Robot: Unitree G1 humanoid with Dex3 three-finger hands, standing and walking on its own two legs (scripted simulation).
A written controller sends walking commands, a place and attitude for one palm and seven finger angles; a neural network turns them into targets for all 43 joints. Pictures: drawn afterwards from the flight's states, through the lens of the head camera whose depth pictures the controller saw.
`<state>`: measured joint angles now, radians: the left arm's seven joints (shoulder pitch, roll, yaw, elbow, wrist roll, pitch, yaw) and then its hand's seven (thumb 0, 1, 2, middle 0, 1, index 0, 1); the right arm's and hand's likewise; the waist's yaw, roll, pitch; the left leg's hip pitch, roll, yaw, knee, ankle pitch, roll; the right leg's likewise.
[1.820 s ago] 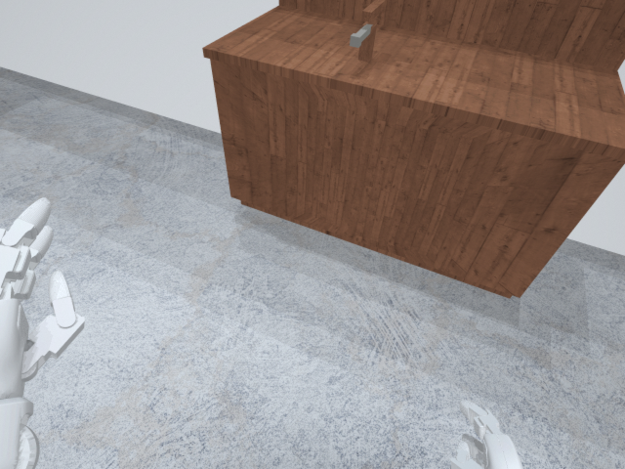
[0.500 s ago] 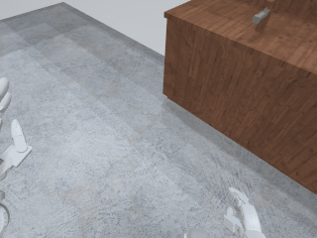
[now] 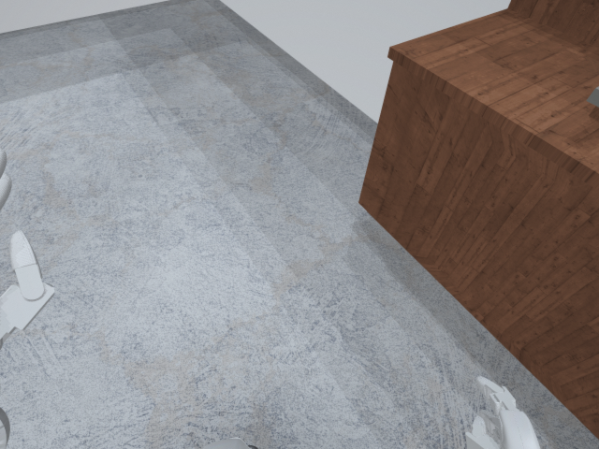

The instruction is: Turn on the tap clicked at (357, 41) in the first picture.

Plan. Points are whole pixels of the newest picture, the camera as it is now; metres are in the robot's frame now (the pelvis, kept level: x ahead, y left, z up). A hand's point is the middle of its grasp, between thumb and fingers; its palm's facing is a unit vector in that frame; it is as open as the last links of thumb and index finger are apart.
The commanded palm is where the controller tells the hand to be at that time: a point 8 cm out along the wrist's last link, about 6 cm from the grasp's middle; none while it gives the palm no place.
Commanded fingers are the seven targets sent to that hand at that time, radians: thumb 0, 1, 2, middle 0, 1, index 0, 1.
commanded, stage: walk to a spot facing it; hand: left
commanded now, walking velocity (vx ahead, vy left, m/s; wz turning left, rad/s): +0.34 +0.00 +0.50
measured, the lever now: out of the picture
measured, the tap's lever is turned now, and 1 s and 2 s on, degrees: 0 0 0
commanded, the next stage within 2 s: none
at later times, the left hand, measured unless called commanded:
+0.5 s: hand (87, 240) +0.26 +0.23 +0.19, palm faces +0.64 -0.65 -0.41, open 7.4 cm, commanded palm +0.20 +0.26 +0.19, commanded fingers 0.00 0.90 0.90 -0.20 -0.30 -0.20 -0.30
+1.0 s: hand (52, 251) +0.24 +0.24 +0.20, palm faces +0.73 -0.47 -0.49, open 7.4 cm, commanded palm +0.18 +0.26 +0.19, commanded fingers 0.00 0.90 0.90 -0.20 -0.30 -0.20 -0.30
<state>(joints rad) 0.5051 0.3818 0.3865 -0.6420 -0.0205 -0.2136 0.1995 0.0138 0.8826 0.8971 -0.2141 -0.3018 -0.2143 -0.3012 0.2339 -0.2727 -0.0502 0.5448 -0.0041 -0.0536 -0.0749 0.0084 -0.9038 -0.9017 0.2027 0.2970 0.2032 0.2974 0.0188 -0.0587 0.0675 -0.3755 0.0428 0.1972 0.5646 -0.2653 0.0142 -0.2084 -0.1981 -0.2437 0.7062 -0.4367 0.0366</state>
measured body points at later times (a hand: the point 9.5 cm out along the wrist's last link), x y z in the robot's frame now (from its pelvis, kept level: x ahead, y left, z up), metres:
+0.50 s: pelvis +0.12 -0.05 +0.01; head +0.15 -0.07 +0.46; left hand +0.22 +0.26 +0.21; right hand +0.34 -0.24 -0.10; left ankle +0.09 +0.08 -0.63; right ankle +0.15 -0.16 -0.72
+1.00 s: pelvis +0.19 -0.06 +0.01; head +0.22 -0.05 +0.45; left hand +0.20 +0.26 +0.23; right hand +0.43 -0.14 -0.09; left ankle +0.17 +0.09 -0.72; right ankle +0.27 -0.16 -0.72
